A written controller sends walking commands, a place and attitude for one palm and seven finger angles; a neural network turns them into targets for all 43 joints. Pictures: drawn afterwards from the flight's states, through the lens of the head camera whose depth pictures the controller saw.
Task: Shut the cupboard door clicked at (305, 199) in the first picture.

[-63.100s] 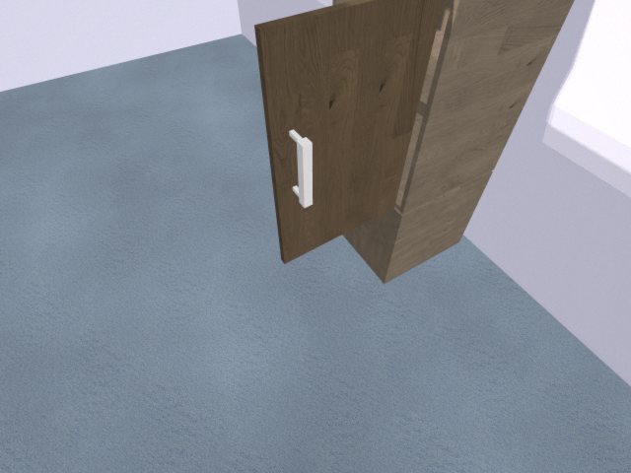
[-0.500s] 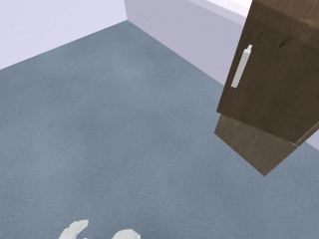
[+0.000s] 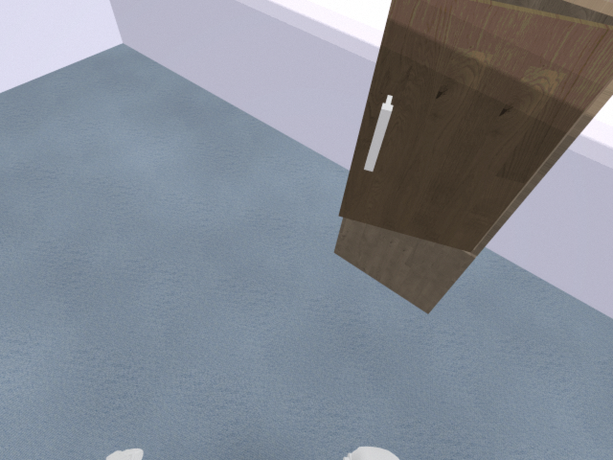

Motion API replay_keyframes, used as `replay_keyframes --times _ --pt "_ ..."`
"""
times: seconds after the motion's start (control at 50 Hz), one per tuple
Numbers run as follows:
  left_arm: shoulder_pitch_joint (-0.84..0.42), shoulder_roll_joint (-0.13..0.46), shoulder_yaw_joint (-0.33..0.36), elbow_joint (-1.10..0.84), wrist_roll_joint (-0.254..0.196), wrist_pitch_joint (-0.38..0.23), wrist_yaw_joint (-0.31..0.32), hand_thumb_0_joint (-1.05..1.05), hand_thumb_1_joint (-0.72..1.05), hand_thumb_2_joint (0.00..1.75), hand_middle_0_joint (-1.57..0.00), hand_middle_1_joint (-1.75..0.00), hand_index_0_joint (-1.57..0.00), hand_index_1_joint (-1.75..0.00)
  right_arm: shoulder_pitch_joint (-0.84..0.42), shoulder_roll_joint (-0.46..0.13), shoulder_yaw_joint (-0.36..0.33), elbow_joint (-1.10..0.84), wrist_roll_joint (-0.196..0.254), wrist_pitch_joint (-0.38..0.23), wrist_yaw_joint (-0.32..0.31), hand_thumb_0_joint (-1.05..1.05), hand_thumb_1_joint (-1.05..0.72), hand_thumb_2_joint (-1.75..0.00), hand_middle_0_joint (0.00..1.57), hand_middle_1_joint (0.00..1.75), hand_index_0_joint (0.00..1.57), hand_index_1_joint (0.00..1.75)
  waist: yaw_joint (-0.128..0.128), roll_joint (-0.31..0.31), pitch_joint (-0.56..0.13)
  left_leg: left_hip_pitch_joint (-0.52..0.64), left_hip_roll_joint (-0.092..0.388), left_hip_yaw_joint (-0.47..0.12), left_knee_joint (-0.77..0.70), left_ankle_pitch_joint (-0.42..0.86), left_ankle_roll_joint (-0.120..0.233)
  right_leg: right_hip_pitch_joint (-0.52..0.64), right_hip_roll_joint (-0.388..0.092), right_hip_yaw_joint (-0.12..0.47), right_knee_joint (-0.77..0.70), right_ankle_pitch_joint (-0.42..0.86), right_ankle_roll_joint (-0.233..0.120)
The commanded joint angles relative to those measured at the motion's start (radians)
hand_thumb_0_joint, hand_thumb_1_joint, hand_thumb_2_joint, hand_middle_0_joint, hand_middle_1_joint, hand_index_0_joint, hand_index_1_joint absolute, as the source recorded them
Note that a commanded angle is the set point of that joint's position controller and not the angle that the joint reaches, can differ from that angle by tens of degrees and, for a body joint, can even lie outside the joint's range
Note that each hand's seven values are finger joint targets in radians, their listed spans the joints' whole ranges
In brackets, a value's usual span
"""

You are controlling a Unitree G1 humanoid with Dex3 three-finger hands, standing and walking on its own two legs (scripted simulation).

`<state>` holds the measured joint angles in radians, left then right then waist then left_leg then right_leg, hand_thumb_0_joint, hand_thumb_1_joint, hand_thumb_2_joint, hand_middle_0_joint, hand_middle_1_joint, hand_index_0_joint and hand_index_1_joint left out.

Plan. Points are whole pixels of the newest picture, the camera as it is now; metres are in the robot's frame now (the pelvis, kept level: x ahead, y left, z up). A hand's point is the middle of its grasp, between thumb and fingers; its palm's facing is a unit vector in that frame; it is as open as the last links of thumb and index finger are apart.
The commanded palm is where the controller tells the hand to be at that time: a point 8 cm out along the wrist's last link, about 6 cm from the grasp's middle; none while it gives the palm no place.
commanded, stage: turn to face it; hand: left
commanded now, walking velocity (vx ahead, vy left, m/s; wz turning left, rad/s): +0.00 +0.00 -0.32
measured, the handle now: (378, 134) +0.73 -0.11 -0.03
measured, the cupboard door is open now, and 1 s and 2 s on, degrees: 21 21 21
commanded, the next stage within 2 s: take the last steps up to it in 0.20 s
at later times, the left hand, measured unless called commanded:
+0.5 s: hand out of the picture +0.11 +0.14 -0.18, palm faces -0.11 -0.98 -0.17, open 7.4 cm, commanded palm none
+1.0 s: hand (292, 373) +0.27 +0.03 -0.18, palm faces -0.26 -0.95 -0.20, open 7.4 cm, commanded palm none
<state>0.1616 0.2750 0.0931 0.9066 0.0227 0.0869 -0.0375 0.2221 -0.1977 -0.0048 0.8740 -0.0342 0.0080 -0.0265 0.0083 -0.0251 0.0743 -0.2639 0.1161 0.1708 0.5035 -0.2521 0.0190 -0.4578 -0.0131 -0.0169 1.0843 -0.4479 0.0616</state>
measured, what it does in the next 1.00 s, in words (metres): walks ahead: right foot, then left foot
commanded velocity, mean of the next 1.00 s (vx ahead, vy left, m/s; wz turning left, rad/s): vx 0.18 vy -0.06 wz -0.15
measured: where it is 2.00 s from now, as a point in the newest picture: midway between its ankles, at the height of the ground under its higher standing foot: outside the picture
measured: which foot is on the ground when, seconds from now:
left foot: down 0.00-0.18, up 0.20-0.50, down 0.52-0.94, up 0.96-1.00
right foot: up 0.00-0.16, down 0.18-0.52, up 0.54-0.92, down 0.94-1.00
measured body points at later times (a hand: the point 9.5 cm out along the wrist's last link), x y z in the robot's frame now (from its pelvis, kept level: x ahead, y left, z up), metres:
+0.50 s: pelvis +0.02 -0.03 -0.01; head +0.04 -0.03 +0.44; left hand +0.11 +0.19 -0.16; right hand +0.02 -0.29 -0.15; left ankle +0.05 +0.08 -0.73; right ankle -0.03 -0.14 -0.74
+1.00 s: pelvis +0.14 -0.13 -0.02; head +0.18 -0.14 +0.43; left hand +0.28 +0.08 -0.16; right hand +0.01 -0.34 -0.17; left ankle +0.06 +0.05 -0.70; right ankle +0.16 -0.24 -0.74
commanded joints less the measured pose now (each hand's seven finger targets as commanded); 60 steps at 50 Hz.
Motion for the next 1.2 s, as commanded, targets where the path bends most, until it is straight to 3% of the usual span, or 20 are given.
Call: replay_keyframes --times 0.0,0.12,0.16,0.18,0.3,0.4,0.46,0.48,0.5,0.52,0.54,0.6,0.66,0.8,0.86,0.88,0.92,0.96,1.04,1.18 --pt "-0.050 0.016 -0.004 -0.089 -0.002 -0.026 0.001 0.00 0.90 0.90 -0.20 -0.30 -0.20 -0.30 0.074 -0.220 -0.075 -0.012 0.002 -0.011 -0.011 0.00 -0.90 -0.90 0.20 0.30 0.20 0.30 -0.048 0.227 -0.123 0.169 0.236 -0.154 -0.153 0.377 0.117 0.003 -0.016 -0.035 -0.176 -0.019 -0.008" --pt "0.045 0.035 -0.010 -0.045 -0.003 -0.048 0.016 0.00 0.90 0.90 -0.20 -0.30 -0.20 -0.30 0.058 -0.226 -0.088 0.020 0.012 0.002 0.002 0.00 -0.90 -0.90 0.20 0.30 0.20 0.30 -0.001 0.196 -0.150 0.066 0.201 -0.079 0.000 0.320 0.043 0.293 0.011 -0.075 -0.626 0.241 -0.050" --pt "0.123 0.182 0.014 -0.016 0.013 -0.070 0.037 0.00 0.90 0.90 -0.20 -0.30 -0.20 -0.30 0.020 -0.111 -0.066 -0.025 0.024 0.005 0.012 0.00 -0.90 -0.90 0.20 0.30 0.20 0.30 0.040 -0.225 -0.134 -0.282 -0.003 0.039 0.292 -0.290 -0.077 0.503 -0.324 0.332 -0.773 0.611 -0.181" --pt "0.166 0.209 0.013 -0.007 -0.001 -0.069 0.043 0.00 0.90 0.90 -0.20 -0.30 -0.20 -0.30 -0.034 -0.119 -0.059 -0.046 0.021 0.021 0.006 0.00 -0.90 -0.90 0.20 0.30 0.20 0.30 0.072 -0.173 -0.113 -0.289 -0.027 -0.072 0.465 -0.399 -0.079 0.391 -0.401 0.357 -0.759 0.755 -0.265" --pt "0.008 0.096 -0.007 -0.026 0.000 -0.081 0.060 0.00 0.90 0.90 -0.20 -0.30 -0.20 -0.30 0.049 -0.103 -0.055 0.039 0.014 0.027 0.007 0.00 -0.90 -0.90 0.20 0.30 0.20 0.30 -0.031 -0.132 -0.118 -0.265 -0.030 -0.131 0.559 -0.170 -0.097 0.345 -0.220 0.150 -0.733 0.666 -0.243" --pt "0.054 0.112 0.007 0.012 0.007 -0.089 0.044 0.00 0.90 0.90 -0.20 -0.30 -0.20 -0.30 0.004 -0.091 -0.055 0.016 0.007 0.000 0.018 0.00 -0.90 -0.90 0.20 0.30 0.20 0.30 0.004 -0.150 -0.057 -0.203 -0.043 -0.092 0.279 -0.198 -0.082 0.308 -0.225 0.247 -0.810 0.204 -0.274" --pt "0.020 0.100 0.008 0.021 -0.002 -0.087 0.034 0.00 0.90 0.90 -0.20 -0.30 -0.20 -0.30 0.123 -0.088 -0.052 0.052 0.004 -0.023 0.012 0.00 -0.90 -0.90 0.20 0.30 0.20 0.30 -0.061 -0.100 -0.038 0.066 -0.076 -0.049 0.009 -0.040 -0.068 0.143 -0.160 0.221 -0.748 0.013 -0.221" --pt "0.023 0.056 0.000 0.016 -0.006 -0.085 0.028 0.00 0.90 0.90 -0.20 -0.30 -0.20 -0.30 0.200 -0.116 -0.057 0.076 0.002 -0.035 0.008 0.00 -0.90 -0.90 0.20 0.30 0.20 0.30 -0.089 0.019 -0.063 0.208 -0.036 -0.125 -0.108 -0.074 -0.051 0.036 -0.096 0.174 -0.619 -0.043 -0.177" --pt "0.043 -0.017 -0.014 -0.005 -0.013 -0.082 0.018 0.00 0.90 0.90 -0.20 -0.30 -0.20 -0.30 0.274 -0.219 -0.077 0.098 -0.015 -0.043 0.000 0.00 -0.90 -0.90 0.20 0.30 0.20 0.30 -0.108 0.305 -0.057 0.317 0.201 -0.443 -0.224 -0.244 0.028 -0.154 0.036 0.053 -0.360 -0.085 -0.116" --pt "-0.017 -0.008 -0.019 -0.049 -0.005 -0.086 0.013 0.00 0.90 0.90 -0.20 -0.30 -0.20 -0.30 0.344 -0.280 -0.087 0.095 -0.019 -0.041 -0.012 0.00 -0.90 -0.90 0.20 0.30 0.20 0.30 -0.142 0.310 -0.034 0.280 0.382 -0.676 -0.339 -0.362 0.125 -0.242 0.052 0.003 -0.142 -0.152 -0.093" --pt "-0.065 0.025 -0.010 -0.049 0.014 -0.078 0.010 0.00 0.90 0.90 -0.20 -0.30 -0.20 -0.30 0.315 -0.273 -0.084 0.096 -0.015 -0.040 -0.013 0.00 -0.90 -0.90 0.20 0.30 0.20 0.30 -0.129 0.261 0.002 0.168 0.386 -0.681 -0.382 -0.437 0.127 -0.250 0.004 0.070 0.007 -0.096 -0.096" --pt "-0.017 0.023 0.002 -0.011 0.016 -0.077 -0.012 0.00 0.90 0.90 -0.20 -0.30 -0.20 -0.30 0.166 -0.182 -0.058 0.056 -0.008 -0.055 -0.014 0.00 -0.90 -0.90 0.20 0.30 0.20 0.30 -0.046 0.165 0.062 0.065 0.273 -0.427 -0.383 -0.259 0.092 -0.226 -0.051 0.063 0.097 0.104 -0.070" --pt "0.009 -0.016 -0.011 0.011 0.008 -0.073 -0.014 0.00 0.90 0.90 -0.20 -0.30 -0.20 -0.30 0.197 -0.155 -0.053 0.085 -0.002 -0.069 -0.012 0.00 -0.90 -0.90 0.20 0.30 0.20 0.30 -0.039 0.158 0.010 0.149 0.214 -0.221 -0.333 0.039 0.087 -0.196 -0.053 0.026 -0.002 0.184 -0.049" --pt "-0.058 -0.040 -0.031 0.012 0.002 -0.086 -0.012 0.00 0.90 0.90 -0.20 -0.30 -0.20 -0.30 0.225 -0.160 -0.068 0.134 -0.005 -0.054 0.004 0.00 -0.90 -0.90 0.20 0.30 0.20 0.30 -0.056 0.201 0.019 0.135 0.198 -0.102 -0.272 0.162 0.091 -0.021 -0.037 -0.080 -0.376 0.219 -0.048" --pt "0.054 -0.011 -0.018 0.058 0.003 -0.099 -0.007 0.00 0.90 0.90 -0.20 -0.30 -0.20 -0.30 0.182 -0.167 -0.073 0.138 0.001 -0.042 0.005 0.00 -0.90 -0.90 0.20 0.30 0.20 0.30 0.002 0.166 -0.032 0.065 0.174 -0.075 -0.134 0.139 0.053 0.232 0.004 -0.114 -0.532 0.264 -0.065" --pt "0.157 0.034 -0.011 0.094 0.004 -0.110 -0.001 0.00 0.90 0.90 -0.20 -0.30 -0.20 -0.30 0.181 -0.147 -0.070 0.141 0.008 -0.040 0.012 0.00 -0.90 -0.90 0.20 0.30 0.20 0.30 0.048 0.074 -0.062 -0.001 0.109 -0.031 0.012 0.152 0.025 0.389 0.009 -0.090 -0.604 0.258 -0.082" --pt "0.375 0.184 0.023 0.159 0.001 -0.131 0.024 0.00 0.90 0.90 -0.20 -0.30 -0.20 -0.30 0.140 -0.037 -0.046 0.090 0.028 -0.044 0.021 0.00 -0.90 -0.90 0.20 0.30 0.20 0.30 0.123 -0.278 -0.158 -0.305 -0.083 -0.008 0.521 -0.412 -0.023 0.595 -0.366 0.436 -0.833 0.160 -0.236" --pt "0.239 0.129 0.006 0.138 -0.006 -0.132 0.041 0.00 0.90 0.90 -0.20 -0.30 -0.20 -0.30 0.106 -0.065 -0.056 0.097 0.025 -0.042 0.010 0.00 -0.90 -0.90 0.20 0.30 0.20 0.30 0.062 -0.246 -0.110 -0.385 -0.031 -0.156 0.728 -0.290 -0.012 0.492 -0.364 0.444 -0.874 0.207 -0.281" --pt "0.096 -0.006 -0.033 0.110 0.000 -0.143 0.055 0.00 0.90 0.90 -0.20 -0.30 -0.20 -0.30 0.138 -0.014 -0.041 0.143 0.009 -0.026 0.015 0.00 -0.90 -0.90 0.20 0.30 0.20 0.30 -0.033 -0.081 -0.103 -0.211 0.007 -0.136 0.524 -0.159 -0.040 0.300 -0.258 0.098 -0.821 0.554 -0.258" --pt "0.088 -0.022 -0.057 0.150 -0.014 -0.139 0.066 0.00 0.90 0.90 -0.20 -0.30 -0.20 -0.30 0.128 0.005 -0.011 0.165 0.019 -0.028 0.010 0.00 -0.90 -0.90 0.20 0.30 0.20 0.30 -0.051 -0.031 -0.103 0.092 -0.043 -0.120 -0.049 0.253 -0.052 0.256 -0.175 0.019 -0.691 0.714 -0.172"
